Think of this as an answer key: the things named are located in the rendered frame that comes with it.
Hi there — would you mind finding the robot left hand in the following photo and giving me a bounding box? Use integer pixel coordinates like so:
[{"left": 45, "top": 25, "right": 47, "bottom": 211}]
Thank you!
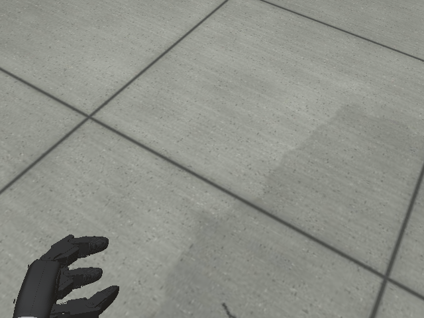
[{"left": 13, "top": 235, "right": 119, "bottom": 318}]

